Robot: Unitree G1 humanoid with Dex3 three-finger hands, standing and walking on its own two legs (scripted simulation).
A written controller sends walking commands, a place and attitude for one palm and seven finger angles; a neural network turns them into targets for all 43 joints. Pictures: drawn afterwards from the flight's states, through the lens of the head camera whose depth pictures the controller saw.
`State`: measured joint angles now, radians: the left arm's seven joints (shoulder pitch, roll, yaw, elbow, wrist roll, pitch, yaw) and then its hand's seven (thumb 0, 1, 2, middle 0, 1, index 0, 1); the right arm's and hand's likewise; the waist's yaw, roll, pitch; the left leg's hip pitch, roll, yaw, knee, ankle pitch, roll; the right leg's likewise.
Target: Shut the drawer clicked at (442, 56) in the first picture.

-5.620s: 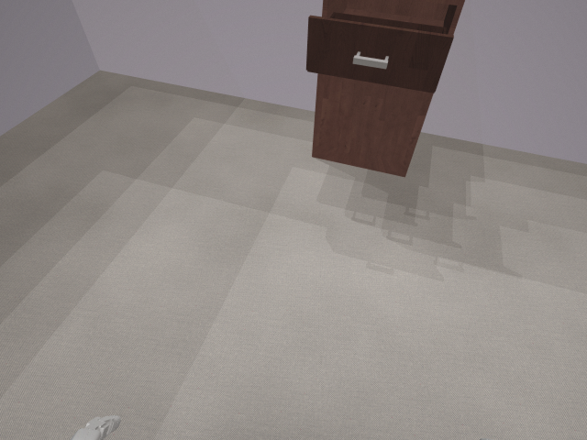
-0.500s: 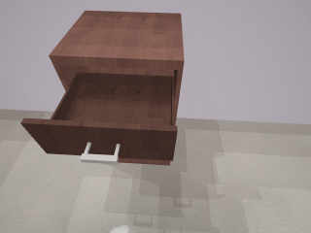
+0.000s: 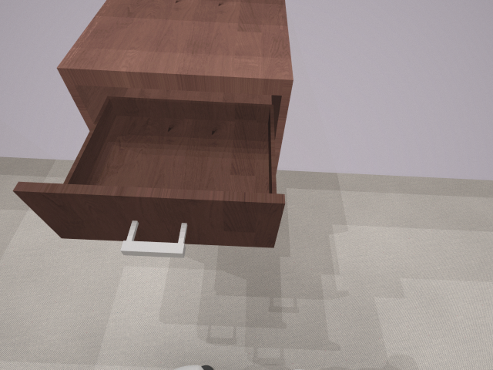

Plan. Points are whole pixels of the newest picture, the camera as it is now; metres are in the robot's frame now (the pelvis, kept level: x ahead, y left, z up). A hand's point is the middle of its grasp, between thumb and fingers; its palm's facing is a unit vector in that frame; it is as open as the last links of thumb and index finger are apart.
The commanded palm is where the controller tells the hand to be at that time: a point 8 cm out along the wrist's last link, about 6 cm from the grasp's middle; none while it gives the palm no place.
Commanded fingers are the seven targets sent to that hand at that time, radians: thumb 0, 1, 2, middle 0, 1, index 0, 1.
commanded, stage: come to a stop and stand still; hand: left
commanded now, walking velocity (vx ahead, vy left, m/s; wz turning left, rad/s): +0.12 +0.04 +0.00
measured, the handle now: (156, 238) +0.33 +0.20 -0.05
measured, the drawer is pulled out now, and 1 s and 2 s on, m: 0.29 0.29 0.29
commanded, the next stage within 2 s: look again from close up in 1.02 s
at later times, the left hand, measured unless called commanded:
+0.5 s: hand out of the picture -0.03 +0.15 -0.16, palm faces +0.11 -0.96 -0.26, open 7.3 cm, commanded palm none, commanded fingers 0.00 0.90 0.90 -0.20 -0.30 -0.20 -0.30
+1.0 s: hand out of the picture +0.00 +0.20 -0.17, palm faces +0.05 -0.98 -0.19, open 7.3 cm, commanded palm none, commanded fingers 0.00 0.90 0.90 -0.20 -0.30 -0.20 -0.30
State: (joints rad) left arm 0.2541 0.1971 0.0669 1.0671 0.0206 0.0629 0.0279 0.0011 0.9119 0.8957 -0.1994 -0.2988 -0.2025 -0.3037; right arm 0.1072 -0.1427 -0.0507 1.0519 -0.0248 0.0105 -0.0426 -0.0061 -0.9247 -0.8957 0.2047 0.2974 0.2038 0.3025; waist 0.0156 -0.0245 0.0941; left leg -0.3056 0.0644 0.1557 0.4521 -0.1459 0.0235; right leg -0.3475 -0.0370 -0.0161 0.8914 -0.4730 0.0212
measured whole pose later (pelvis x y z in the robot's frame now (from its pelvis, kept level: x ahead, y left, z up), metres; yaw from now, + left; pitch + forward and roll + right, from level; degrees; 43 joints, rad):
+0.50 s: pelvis -0.02 -0.03 +0.01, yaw +2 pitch +0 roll +2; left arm 0.28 0.14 0.04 1.06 0.03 0.00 0.04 0.00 0.91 0.89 -0.21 -0.30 -0.21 -0.30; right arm 0.21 -0.22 -0.06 1.08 -0.01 0.06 -0.01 0.00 -0.91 -0.90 0.20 0.30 0.20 0.30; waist 0.03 0.02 0.09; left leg -0.35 0.01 0.02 0.83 -0.40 -0.05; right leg -0.18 -0.07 -0.07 0.45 -0.28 -0.01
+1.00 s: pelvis -0.02 +0.03 +0.00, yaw +1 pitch -1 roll +0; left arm 0.23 0.16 0.01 1.14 0.01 0.01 0.03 0.00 0.92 0.90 -0.20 -0.30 -0.20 -0.30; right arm 0.17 -0.16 -0.02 1.11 -0.01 -0.01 -0.03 -0.01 -0.94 -0.90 0.20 0.30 0.20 0.30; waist 0.01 -0.01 0.03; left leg -0.14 -0.02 0.07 0.40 -0.25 0.04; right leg -0.12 -0.05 -0.04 0.41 -0.27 0.03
